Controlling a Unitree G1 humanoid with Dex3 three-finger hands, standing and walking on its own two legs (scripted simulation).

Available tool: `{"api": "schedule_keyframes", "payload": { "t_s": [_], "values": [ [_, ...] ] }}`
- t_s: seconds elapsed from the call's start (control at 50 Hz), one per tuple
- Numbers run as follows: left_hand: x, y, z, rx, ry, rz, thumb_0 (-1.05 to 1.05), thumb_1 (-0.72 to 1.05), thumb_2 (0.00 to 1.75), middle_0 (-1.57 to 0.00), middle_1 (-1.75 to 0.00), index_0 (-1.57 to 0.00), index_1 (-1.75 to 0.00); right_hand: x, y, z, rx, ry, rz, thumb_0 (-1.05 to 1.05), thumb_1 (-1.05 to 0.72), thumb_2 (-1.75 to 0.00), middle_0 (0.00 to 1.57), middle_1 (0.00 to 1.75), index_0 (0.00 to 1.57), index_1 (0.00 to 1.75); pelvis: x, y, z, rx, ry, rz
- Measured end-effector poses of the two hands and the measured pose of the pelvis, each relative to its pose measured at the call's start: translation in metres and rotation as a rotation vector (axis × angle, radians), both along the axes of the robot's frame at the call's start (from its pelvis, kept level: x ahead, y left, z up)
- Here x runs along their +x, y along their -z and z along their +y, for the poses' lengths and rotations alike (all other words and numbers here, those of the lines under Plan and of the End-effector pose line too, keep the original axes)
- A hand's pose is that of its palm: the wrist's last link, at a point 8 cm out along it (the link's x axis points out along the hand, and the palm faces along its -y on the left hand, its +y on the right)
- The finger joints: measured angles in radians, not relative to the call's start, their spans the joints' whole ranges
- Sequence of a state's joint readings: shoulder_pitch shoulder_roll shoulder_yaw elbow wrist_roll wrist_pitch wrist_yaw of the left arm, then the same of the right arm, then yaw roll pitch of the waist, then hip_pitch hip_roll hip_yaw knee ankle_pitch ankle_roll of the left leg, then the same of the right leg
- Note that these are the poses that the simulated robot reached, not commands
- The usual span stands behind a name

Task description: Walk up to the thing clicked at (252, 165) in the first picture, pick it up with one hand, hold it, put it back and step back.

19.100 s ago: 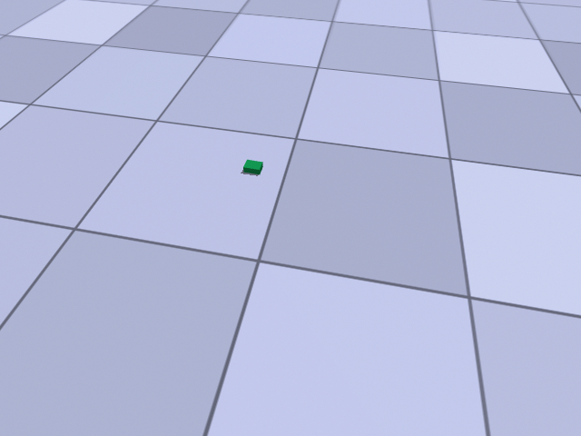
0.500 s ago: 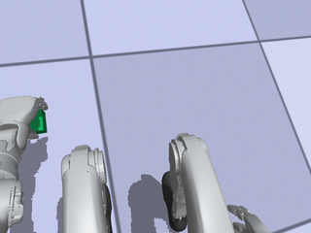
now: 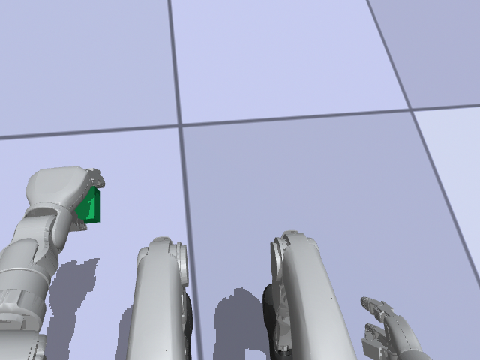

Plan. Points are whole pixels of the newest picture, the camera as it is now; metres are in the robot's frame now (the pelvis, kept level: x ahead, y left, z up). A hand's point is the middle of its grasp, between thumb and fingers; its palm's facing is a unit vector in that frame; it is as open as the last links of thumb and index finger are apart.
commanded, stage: lift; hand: left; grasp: from above
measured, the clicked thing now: (72, 206) +0.38 +0.30 -0.15
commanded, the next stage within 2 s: hold in 1.14 s
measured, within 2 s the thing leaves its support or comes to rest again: neither
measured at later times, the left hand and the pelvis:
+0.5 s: hand (11, 179) +0.35 +0.26 +0.10, palm faces -0.41 -0.09 -0.91, open 9.0 cm; pelvis +0.03 +0.00 +0.17, yaw +2 degrees
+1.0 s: hand out of the picture +0.37 +0.24 +0.20, palm faces -0.44 -0.10 -0.89, open 9.0 cm; pelvis +0.07 +0.00 +0.28, yaw +3 degrees
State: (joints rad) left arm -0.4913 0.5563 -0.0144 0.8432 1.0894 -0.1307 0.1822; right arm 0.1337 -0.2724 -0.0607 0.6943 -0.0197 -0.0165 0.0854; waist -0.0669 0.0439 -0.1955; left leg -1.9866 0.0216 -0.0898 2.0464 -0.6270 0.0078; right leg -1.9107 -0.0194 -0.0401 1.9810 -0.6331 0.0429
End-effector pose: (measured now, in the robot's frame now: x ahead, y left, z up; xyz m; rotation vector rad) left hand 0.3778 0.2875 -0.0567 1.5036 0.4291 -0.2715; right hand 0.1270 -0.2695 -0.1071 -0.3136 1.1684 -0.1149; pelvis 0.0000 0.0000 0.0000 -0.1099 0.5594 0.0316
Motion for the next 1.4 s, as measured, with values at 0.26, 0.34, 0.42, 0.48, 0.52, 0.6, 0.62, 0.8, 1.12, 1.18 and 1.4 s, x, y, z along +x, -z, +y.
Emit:
{"api": "schedule_keyframes", "payload": {
  "t_s": [0.26, 0.34, 0.42, 0.48, 0.52, 0.6, 0.62, 0.8, 1.12, 1.18, 1.4],
  "values": [
    [-0.023, -0.105, -0.007, -0.021, -0.026, -0.017, 0.0, 0.17, 0.32, -0.86, -0.27, -0.84, -0.3, 0.033, -0.084, 0.015, 0.014, 0.021, -0.089, 0.01, -0.91, -0.9, 0.2, 0.3, 0.2, 0.3, 0.011, -0.086, 0.002, 0.025, -0.017, -0.068],
    [-0.027, -0.144, -0.013, -0.024, -0.026, -0.024, 0.0, 0.17, 0.32, -0.87, -0.27, -0.85, -0.3, 0.04, -0.114, 0.019, 0.022, 0.036, -0.113, 0.01, -0.91, -0.9, 0.2, 0.3, 0.2, 0.3, 0.017, -0.116, 0.003, 0.036, -0.018, -0.103],
    [-0.029, -0.18, -0.018, -0.024, -0.028, -0.026, 0.0, 0.16, 0.32, -0.87, -0.27, -0.85, -0.3, 0.043, -0.144, 0.021, 0.027, 0.05, -0.133, 0.01, -0.91, -0.9, 0.2, 0.3, 0.2, 0.3, 0.023, -0.146, 0.003, 0.047, -0.017, -0.147],
    [-0.029, -0.203, -0.021, -0.023, -0.031, -0.02, 0.0, 0.16, 0.32, -0.87, -0.27, -0.85, -0.3, 0.044, -0.166, 0.022, 0.028, 0.061, -0.144, 0.01, -0.92, -0.9, 0.2, 0.3, 0.2, 0.3, 0.028, -0.168, 0.003, 0.054, -0.017, -0.177],
    [-0.028, -0.216, -0.023, -0.022, -0.032, -0.014, 0.0, 0.16, 0.32, -0.87, -0.26, -0.85, -0.3, 0.044, -0.18, 0.022, 0.027, 0.068, -0.15, 0.01, -0.92, -0.9, 0.2, 0.3, 0.2, 0.3, 0.032, -0.181, 0.003, 0.058, -0.016, -0.195],
    [-0.025, -0.239, -0.028, -0.021, -0.033, -0.004, 0.0, 0.16, 0.32, -0.88, -0.26, -0.85, -0.29, 0.042, -0.205, 0.019, 0.021, 0.085, -0.152, 0.01, -0.92, -0.9, 0.2, 0.3, 0.2, 0.3, 0.04, -0.205, 0.003, 0.065, -0.013, -0.23],
    [-0.025, -0.244, -0.029, -0.019, -0.034, 0.0, 0.0, 0.16, 0.32, -0.88, -0.26, -0.85, -0.29, 0.041, -0.21, 0.018, 0.019, 0.088, -0.151, 0.01, -0.92, -0.91, 0.2, 0.3, 0.2, 0.3, 0.042, -0.21, 0.003, 0.066, -0.013, -0.239],
    [-0.016, -0.28, -0.039, -0.018, -0.043, 0.017, 0.0, 0.14, 0.34, -0.89, -0.25, -0.87, -0.29, 0.035, -0.251, 0.011, 0.009, 0.105, -0.131, 0.01, -0.92, -0.91, 0.2, 0.3, 0.2, 0.3, 0.057, -0.252, 0.001, 0.082, -0.011, -0.307],
    [0.0, -0.328, -0.049, -0.022, -0.038, 0.012, 0.0, 0.12, 0.35, -0.92, -0.21, -0.9, -0.26, 0.049, -0.29, 0.01, 0.036, 0.124, -0.135, 0.01, -0.91, -0.9, 0.2, 0.3, 0.2, 0.3, 0.077, -0.293, 0.0, 0.102, -0.006, -0.387],
    [0.002, -0.335, -0.05, -0.021, -0.033, 0.007, 0.0, 0.12, 0.35, -0.93, -0.21, -0.9, -0.26, 0.054, -0.294, 0.011, 0.042, 0.125, -0.144, 0.01, -0.91, -0.9, 0.2, 0.3, 0.2, 0.3, 0.08, -0.297, 0.0, 0.104, -0.004, -0.398],
    [0.008, -0.357, -0.054, -0.006, -0.014, 0.005, 0.0, 0.12, 0.35, -0.93, -0.2, -0.9, -0.25, 0.073, -0.305, 0.014, 0.064, 0.125, -0.177, 0.01, -0.91, -0.9, 0.2, 0.3, 0.2, 0.3, 0.088, -0.308, 0.001, 0.111, 0.004, -0.434]
  ]
}}
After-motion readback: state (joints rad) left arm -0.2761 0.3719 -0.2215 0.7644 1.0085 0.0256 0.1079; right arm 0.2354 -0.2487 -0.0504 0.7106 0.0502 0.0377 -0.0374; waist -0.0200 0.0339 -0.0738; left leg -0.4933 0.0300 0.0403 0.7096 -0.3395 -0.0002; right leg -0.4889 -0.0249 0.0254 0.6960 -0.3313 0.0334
